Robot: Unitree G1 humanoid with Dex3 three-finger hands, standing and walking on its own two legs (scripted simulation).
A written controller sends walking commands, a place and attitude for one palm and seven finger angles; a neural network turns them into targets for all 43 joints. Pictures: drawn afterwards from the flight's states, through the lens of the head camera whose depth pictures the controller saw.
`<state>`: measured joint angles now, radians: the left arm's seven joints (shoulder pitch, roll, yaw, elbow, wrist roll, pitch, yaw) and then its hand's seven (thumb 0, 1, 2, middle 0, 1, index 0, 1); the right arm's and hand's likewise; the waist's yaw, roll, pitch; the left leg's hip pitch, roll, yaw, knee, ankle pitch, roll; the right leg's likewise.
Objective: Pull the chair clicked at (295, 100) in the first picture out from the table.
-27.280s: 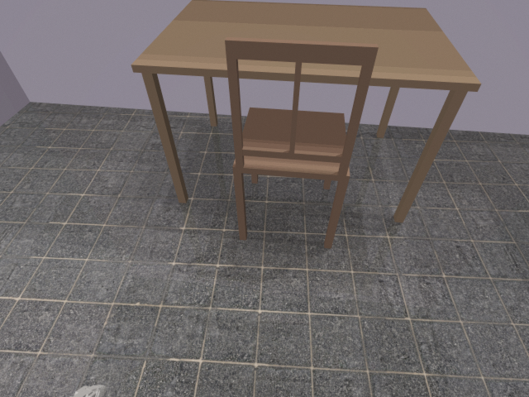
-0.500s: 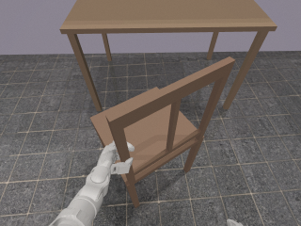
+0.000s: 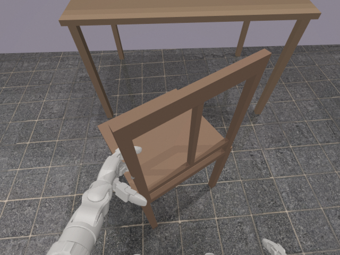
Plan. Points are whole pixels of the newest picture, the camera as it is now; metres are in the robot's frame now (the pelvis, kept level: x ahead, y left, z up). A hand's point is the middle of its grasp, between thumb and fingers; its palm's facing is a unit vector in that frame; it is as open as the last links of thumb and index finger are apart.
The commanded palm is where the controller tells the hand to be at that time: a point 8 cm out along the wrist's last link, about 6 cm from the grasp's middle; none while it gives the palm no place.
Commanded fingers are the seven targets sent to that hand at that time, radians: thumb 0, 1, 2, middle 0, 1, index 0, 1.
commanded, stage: open the thumb and straighten the fingers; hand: left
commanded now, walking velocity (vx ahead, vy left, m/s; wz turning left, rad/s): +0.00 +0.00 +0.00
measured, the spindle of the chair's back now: (193, 138) +0.43 -0.07 -0.04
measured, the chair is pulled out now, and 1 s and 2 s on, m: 0.49 0.49 0.49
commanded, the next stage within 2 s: draw the fingers out of the gap in 0.20 s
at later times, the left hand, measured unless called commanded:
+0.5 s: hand (121, 186) +0.30 +0.13 -0.05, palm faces -0.19 -0.97 -0.16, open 17.5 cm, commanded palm +0.28 +0.17 -0.03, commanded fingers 0.00 -0.55 0.20 0.00 0.00 0.00 0.00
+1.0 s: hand (118, 223) +0.21 +0.12 -0.05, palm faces -0.19 -0.97 -0.13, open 17.5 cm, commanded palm +0.20 +0.18 -0.03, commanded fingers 0.00 -0.55 0.20 0.00 0.00 0.00 0.00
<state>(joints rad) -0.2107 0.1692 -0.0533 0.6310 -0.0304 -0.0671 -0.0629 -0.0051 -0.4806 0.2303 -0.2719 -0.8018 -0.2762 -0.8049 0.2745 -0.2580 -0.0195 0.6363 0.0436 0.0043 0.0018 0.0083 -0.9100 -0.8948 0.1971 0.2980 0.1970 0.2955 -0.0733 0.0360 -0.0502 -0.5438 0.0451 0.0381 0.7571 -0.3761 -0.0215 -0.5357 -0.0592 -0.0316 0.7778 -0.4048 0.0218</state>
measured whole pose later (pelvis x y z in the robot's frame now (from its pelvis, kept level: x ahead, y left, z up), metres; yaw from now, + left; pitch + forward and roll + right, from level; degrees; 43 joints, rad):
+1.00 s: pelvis +0.00 +0.00 -0.01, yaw +1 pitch +9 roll +0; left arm 0.28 0.22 -0.11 0.12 -0.04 0.08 -0.09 -0.01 -0.54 0.20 -0.01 0.00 0.00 0.00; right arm 0.24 -0.26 0.01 0.49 0.05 -0.05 -0.04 0.01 -0.91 -0.89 0.20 0.30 0.20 0.30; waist -0.06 0.04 -0.09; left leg -0.61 0.04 0.00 0.88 -0.43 -0.02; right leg -0.57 -0.07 -0.06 0.88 -0.46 0.02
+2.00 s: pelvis +0.02 +0.00 +0.01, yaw +2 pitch +1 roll +0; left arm 0.59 0.33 0.13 -0.39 -0.07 -0.03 0.14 -0.01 -0.09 0.42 -0.08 -0.10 -0.07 -0.09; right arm 0.24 -0.25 0.00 0.55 0.04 -0.08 -0.11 0.01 -0.91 -0.90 0.20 0.30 0.20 0.30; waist 0.04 0.07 -0.02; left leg -0.30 0.05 0.00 0.67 -0.38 -0.03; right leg -0.26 -0.05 -0.08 0.65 -0.41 0.02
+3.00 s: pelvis +0.00 +0.00 +0.03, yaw +0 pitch -3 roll -1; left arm 0.45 0.37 0.39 -0.41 -0.07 -0.13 0.12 0.01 0.89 0.90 -0.22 -0.30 -0.21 -0.30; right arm 0.16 -0.24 -0.01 0.61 0.02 -0.07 -0.06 0.01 -0.91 -0.89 0.20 0.30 0.20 0.30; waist 0.05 0.08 0.06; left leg -0.15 0.06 0.04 0.47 -0.27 -0.02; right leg -0.11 -0.03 -0.05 0.42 -0.26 0.02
